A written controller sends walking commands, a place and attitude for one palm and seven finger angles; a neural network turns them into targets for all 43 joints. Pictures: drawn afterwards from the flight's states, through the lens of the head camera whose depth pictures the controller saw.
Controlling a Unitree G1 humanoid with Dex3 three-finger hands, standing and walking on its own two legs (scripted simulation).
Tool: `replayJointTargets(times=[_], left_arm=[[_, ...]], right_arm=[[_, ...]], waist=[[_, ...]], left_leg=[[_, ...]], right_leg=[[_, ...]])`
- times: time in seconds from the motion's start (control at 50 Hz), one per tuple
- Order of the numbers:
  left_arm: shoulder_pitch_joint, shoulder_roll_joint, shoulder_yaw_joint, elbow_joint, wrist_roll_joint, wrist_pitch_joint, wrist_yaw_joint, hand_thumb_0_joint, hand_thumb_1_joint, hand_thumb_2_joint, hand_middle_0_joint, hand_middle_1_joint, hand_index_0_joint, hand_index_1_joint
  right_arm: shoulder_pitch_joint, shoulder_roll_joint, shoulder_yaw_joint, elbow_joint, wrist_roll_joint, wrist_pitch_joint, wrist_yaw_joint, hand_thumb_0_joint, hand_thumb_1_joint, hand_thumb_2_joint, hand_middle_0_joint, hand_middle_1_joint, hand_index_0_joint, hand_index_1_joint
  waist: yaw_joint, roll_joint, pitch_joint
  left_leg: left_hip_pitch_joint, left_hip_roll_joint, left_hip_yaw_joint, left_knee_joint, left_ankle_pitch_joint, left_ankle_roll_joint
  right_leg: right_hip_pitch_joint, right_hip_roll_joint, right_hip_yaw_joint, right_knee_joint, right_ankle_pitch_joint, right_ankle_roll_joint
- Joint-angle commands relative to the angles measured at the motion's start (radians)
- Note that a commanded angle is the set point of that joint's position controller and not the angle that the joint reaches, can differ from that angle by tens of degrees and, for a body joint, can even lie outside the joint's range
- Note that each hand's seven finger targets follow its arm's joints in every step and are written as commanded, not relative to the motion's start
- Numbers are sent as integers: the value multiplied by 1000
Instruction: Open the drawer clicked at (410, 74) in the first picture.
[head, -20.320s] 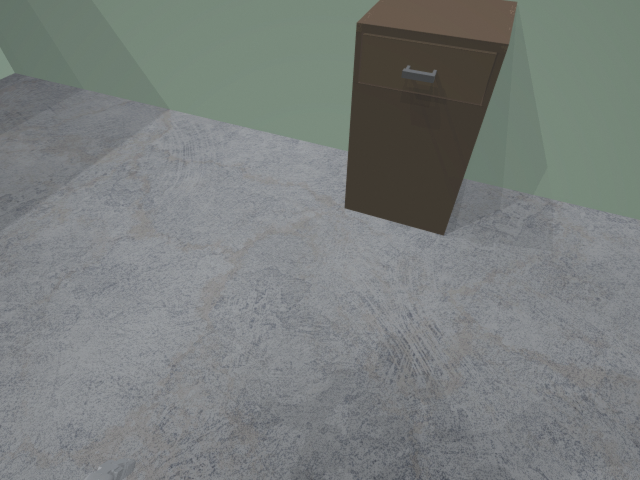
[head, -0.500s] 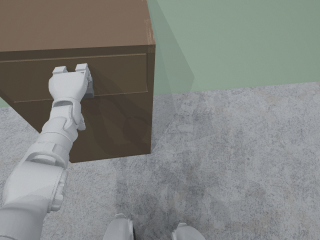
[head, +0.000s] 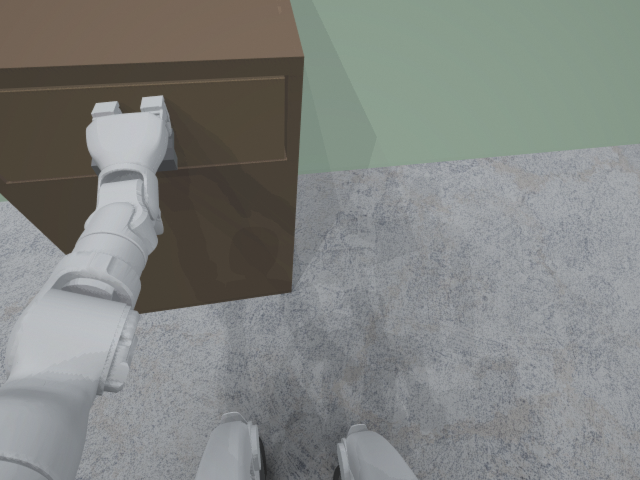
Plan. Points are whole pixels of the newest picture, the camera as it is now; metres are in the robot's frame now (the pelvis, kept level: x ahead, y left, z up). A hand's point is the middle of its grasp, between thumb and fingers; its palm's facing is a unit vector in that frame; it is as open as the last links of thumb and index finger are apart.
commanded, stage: lower the fingers behind the handle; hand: left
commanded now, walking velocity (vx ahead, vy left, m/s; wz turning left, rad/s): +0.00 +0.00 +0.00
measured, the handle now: (136, 150) +0.56 +0.21 +0.02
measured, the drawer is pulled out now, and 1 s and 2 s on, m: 0.00 0.00 0.00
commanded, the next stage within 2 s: lift the fingers back up to retry in 0.14 s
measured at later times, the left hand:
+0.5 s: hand (143, 169) +0.52 +0.19 +0.03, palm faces -0.05 -0.05 -1.00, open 13.8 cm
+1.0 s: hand (128, 148) +0.52 +0.20 +0.07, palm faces -0.05 -0.07 -1.00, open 13.5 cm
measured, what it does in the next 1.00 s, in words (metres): shifts its weight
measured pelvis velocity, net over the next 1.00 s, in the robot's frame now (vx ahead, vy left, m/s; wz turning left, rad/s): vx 0.05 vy -0.01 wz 0.01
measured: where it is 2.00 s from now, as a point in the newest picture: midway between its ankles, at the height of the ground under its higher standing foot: outside the picture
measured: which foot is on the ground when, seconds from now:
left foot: down 0.00-1.00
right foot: down 0.00-1.00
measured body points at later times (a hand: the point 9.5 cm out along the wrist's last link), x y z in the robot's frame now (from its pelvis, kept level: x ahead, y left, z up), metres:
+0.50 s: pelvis +0.00 +0.01 +0.01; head +0.12 +0.02 +0.44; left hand +0.52 +0.19 +0.09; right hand -0.01 -0.25 -0.11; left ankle +0.09 +0.10 -0.65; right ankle +0.00 -0.13 -0.65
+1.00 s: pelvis +0.05 -0.01 +0.05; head +0.14 -0.01 +0.49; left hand +0.52 +0.20 +0.13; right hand +0.07 -0.28 -0.08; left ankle +0.09 +0.10 -0.65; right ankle +0.00 -0.13 -0.65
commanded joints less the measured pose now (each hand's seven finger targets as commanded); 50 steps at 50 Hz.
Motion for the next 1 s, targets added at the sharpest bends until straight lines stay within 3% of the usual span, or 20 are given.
replayJointTargets(times=[0.0,0.04,0.08,0.2,0.24,0.28,0.34,0.38,0.4,0.42,0.46,0.56,0.6,0.68,0.74,0.76,0.82,0.86,0.94,0.98], left_arm=[[-309,195,32,-47,14,2,-18,0,-500,300,-300,-1200,-300,-1200],[-324,169,14,-69,11,1,-14,0,-500,300,-300,-1200,-300,-1200],[-332,192,31,-75,15,6,-8,0,-500,300,-300,-1200,-300,-1200],[-368,165,4,-63,14,46,1,0,-500,300,-300,-1200,-300,-1200],[-389,199,22,-81,9,54,-2,0,-500,300,-300,-1200,-300,-1200],[-442,234,42,-147,6,53,-4,0,-500,300,-300,-1200,-300,-1200],[-446,230,39,-166,-9,63,-11,0,-500,300,-300,-1200,-300,-1200],[-461,226,40,-224,-15,49,-14,0,-500,300,-300,-1200,-300,-1200],[-450,208,34,-234,-22,46,-16,0,-500,300,-300,-1200,-300,-1200],[-453,232,52,-246,-25,38,-15,0,-500,300,-300,-1200,-300,-1200],[-456,220,49,-272,-31,19,-17,0,-500,300,-300,-1200,-300,-1200],[-417,255,85,-326,-28,-29,-7,0,-500,300,-300,-1200,-300,-1200],[-377,228,73,-330,-29,-41,-5,0,-500,300,-300,-1200,-300,-1200],[-389,240,95,-446,-39,-76,7,0,-500,300,-300,-1200,-300,-1200],[-353,221,93,-443,-40,-71,14,0,-500,300,-300,-1200,-300,-1200],[-372,206,78,-473,-45,-73,14,0,-500,300,-300,-1200,-300,-1200],[-335,211,89,-500,-41,-64,15,0,-500,300,-300,-1200,-300,-1200],[-304,152,54,-456,-52,-50,5,0,-500,300,-300,-1200,-300,-1200],[-215,157,62,-390,-49,-37,-14,0,-500,300,-300,-1200,-300,-1200],[-237,176,71,-441,-43,-56,-22,0,-500,300,-300,-1200,-300,-1200]], right_arm=[[143,-186,-65,-52,-4,-21,-21,0,-900,-900,200,300,200,300],[144,-185,-67,-53,-7,-26,-19,0,-900,-900,200,300,200,300],[149,-189,-67,-51,-5,-26,-18,0,-900,-900,200,300,200,300],[152,-191,-66,-40,-4,-27,-16,0,-900,-900,200,300,200,300],[152,-195,-64,-41,-3,-26,-18,0,-900,-900,200,300,200,300],[157,-194,-67,-42,-3,-24,-22,0,-900,-900,200,300,200,300],[155,-188,-65,-42,3,-22,-26,0,-900,-900,200,300,200,300],[159,-185,-69,-44,4,-24,-30,0,-900,-900,200,300,200,300],[156,-180,-70,-44,4,-25,-31,0,-900,-900,200,300,200,300],[158,-181,-69,-39,5,-26,-34,0,-900,-900,200,300,200,300],[156,-177,-71,-38,4,-29,-38,0,-900,-900,200,300,200,300],[166,-174,-78,-26,2,-34,-47,0,-900,-900,200,300,200,300],[171,-172,-83,-22,1,-33,-47,0,-900,-900,200,300,200,300],[170,-171,-95,-17,-2,-29,-41,0,-900,-900,200,300,200,300],[164,-171,-100,-7,-2,-22,-34,0,-900,-900,200,300,200,300],[157,-171,-101,-10,-2,-20,-33,0,-900,-900,200,300,200,300],[152,-171,-106,-11,0,-13,-27,0,-900,-900,200,300,200,300],[147,-167,-109,-7,0,-8,-21,0,-900,-900,200,300,200,300],[129,-171,-110,-13,5,9,-17,0,-900,-900,200,300,200,300],[120,-169,-110,-25,5,13,-16,0,-900,-900,200,300,200,300]], waist=[[-28,-9,-278],[-31,1,-300],[-26,4,-321],[-37,16,-313],[-34,16,-333],[-27,56,-405],[-22,54,-392],[-14,88,-429],[-12,84,-427],[-9,73,-429],[-8,66,-422],[13,61,-426],[15,51,-408],[34,109,-489],[36,100,-430],[32,91,-438],[50,98,-476],[37,67,-415],[42,5,-350],[54,12,-408]], left_leg=[[417,-32,-26,-116,-95,17],[430,-31,-30,-112,-92,17],[440,-30,-35,-113,-91,15],[447,-27,-46,-119,-113,12],[450,-28,-44,-124,-113,12],[510,-26,-42,-131,-78,12],[547,-26,-44,-164,-83,10],[617,-22,-51,-184,-52,8],[632,-22,-48,-190,-39,9],[639,-20,-47,-197,-33,10],[661,-20,-48,-212,-7,10],[701,-24,-30,-226,97,13],[720,-23,-24,-233,142,12],[827,-22,-15,-240,285,8],[838,-24,-12,-255,321,5],[853,-25,-12,-257,344,6],[898,-29,-7,-264,418,5],[885,-32,3,-267,436,7],[809,-45,26,-275,392,15],[824,-50,34,-274,418,16]], right_leg=[[-110,40,-16,-192,34,-30],[-118,40,-19,-185,37,-30],[-122,40,-21,-177,38,-31],[-145,40,-26,-176,28,-31],[-125,39,-25,-180,27,-30],[-93,38,-19,-188,51,-29],[-59,42,-22,-218,51,-28],[-47,43,-24,-230,69,-32],[-33,45,-23,-244,78,-32],[-14,45,-22,-253,83,-30],[8,47,-22,-269,99,-32],[89,50,-15,-309,166,-34],[107,52,-16,-324,197,-33],[164,54,-13,-338,291,-35],[179,58,-21,-356,318,-38],[197,56,-19,-362,338,-38],[240,58,-19,-369,403,-37],[254,59,-19,-381,438,-37],[308,51,-7,-394,485,-31],[348,46,7,-385,534,-27]])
